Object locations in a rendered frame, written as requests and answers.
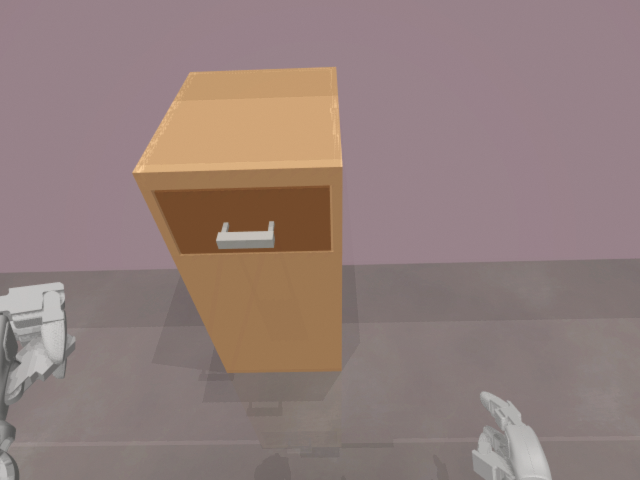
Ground left robot hand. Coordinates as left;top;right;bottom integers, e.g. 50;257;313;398
0;282;75;421

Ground drawer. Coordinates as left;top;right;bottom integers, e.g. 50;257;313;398
154;185;331;254

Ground handle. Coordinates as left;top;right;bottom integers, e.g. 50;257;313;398
216;221;275;249

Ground cabinet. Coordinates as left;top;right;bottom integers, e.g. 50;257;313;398
132;67;343;373

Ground right robot hand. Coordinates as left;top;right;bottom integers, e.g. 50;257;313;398
472;391;552;480

